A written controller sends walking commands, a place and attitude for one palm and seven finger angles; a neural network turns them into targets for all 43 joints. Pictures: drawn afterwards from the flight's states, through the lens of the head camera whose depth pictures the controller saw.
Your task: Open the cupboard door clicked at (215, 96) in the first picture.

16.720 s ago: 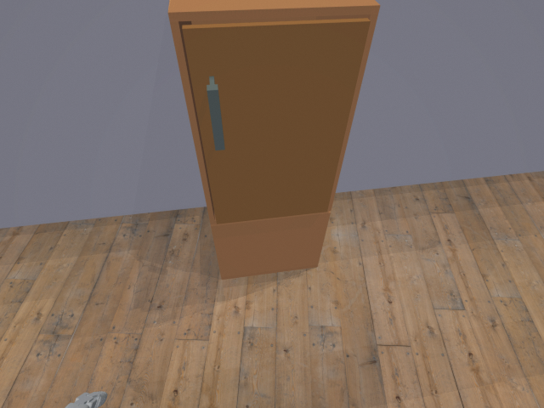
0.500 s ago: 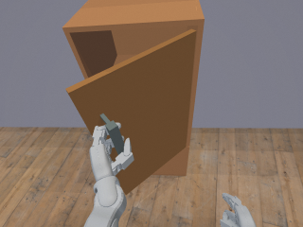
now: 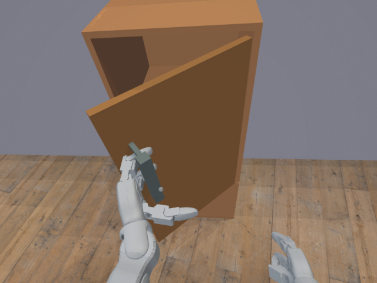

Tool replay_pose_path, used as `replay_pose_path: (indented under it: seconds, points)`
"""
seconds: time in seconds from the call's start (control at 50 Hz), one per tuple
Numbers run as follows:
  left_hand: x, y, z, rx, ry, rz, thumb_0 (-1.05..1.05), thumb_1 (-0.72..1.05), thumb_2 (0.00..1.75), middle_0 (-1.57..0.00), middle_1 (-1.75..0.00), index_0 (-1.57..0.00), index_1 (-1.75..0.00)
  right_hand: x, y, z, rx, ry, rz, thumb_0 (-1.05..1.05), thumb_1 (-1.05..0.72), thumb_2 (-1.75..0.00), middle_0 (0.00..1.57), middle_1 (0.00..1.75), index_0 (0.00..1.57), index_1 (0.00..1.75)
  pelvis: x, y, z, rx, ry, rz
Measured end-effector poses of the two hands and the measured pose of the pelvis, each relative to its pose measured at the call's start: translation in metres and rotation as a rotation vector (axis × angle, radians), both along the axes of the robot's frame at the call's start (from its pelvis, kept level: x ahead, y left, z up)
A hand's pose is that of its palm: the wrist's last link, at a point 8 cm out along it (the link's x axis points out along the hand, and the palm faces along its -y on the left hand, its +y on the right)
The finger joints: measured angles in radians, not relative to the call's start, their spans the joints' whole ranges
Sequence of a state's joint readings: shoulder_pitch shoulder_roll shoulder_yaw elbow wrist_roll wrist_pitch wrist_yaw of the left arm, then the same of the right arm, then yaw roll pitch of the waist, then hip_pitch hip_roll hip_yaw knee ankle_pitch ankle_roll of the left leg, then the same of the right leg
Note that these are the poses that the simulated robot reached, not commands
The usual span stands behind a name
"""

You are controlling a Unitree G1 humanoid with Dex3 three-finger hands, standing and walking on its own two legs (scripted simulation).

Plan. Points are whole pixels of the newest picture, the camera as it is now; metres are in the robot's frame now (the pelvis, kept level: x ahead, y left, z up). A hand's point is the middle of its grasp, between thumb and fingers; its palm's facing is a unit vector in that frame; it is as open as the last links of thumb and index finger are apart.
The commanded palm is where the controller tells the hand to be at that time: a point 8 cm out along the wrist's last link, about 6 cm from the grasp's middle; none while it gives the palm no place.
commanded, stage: open thumb and fingers to let go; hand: left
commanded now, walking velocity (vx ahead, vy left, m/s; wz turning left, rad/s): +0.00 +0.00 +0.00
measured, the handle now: (146, 173) +0.32 +0.11 +0.08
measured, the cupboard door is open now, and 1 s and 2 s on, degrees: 42 46 45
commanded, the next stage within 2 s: slide the hand sideways off the handle in 0.12 s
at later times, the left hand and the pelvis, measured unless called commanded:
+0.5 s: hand (157, 214) +0.23 +0.07 +0.09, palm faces -0.17 -0.99 +0.04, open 16.3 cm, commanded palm +0.22 +0.12 +0.09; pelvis -0.02 +0.06 +0.00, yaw -2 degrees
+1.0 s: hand (135, 227) +0.21 +0.10 +0.09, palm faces -0.12 -0.99 +0.02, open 16.1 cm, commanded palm +0.17 +0.16 +0.09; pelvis -0.02 +0.08 -0.01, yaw -3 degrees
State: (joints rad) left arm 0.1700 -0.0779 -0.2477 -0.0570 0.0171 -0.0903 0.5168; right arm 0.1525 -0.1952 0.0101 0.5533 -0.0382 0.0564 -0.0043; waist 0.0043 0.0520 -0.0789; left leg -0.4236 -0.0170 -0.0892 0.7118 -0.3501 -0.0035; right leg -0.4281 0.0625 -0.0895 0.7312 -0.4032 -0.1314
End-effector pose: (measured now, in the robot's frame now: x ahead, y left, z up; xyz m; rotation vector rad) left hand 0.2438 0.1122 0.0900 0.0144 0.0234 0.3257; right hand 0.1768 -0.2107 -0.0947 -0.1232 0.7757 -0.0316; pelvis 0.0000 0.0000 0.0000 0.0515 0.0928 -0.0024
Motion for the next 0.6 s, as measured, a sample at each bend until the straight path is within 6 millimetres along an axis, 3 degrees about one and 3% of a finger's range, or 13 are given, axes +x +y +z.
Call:
replay_pose_path:
  seconds: [0.12,0.26,0.42,0.6]
  points:
    - [0.000,0.000,-0.001,0.004,-0.005,-0.047,-0.01,-0.49,0.31,-0.25,-0.69,-0.26,-0.68,0.000,0.009,0.003,-0.011,-0.014,0.002,0.01,-0.91,-0.90,0.20,0.30,0.20,0.29,-0.002,0.010,-0.002,-0.016,-0.006,0.006]
    - [-0.001,0.006,0.000,0.006,0.000,-0.102,-0.01,-0.50,0.31,-0.32,-0.52,-0.31,-0.57,-0.008,0.025,0.007,-0.012,-0.018,0.008,0.01,-0.91,-0.90,0.20,0.30,0.20,0.29,-0.007,0.024,-0.002,-0.025,-0.019,0.000]
    - [-0.022,0.010,-0.001,-0.019,-0.064,-0.505,-0.02,-0.50,0.30,-0.20,-0.37,-0.17,-0.38,-0.032,0.041,0.012,-0.014,-0.052,-0.011,0.01,-0.91,-0.90,0.20,0.30,0.20,0.29,-0.020,0.047,-0.004,-0.036,-0.037,-0.015]
    - [-0.026,0.014,-0.003,-0.036,-0.070,-0.488,-0.02,-0.50,0.30,-0.17,-0.32,-0.17,-0.32,-0.052,0.068,0.015,-0.003,-0.067,-0.030,0.01,-0.91,-0.90,0.20,0.30,0.20,0.29,-0.029,0.071,-0.006,-0.049,-0.049,-0.045]
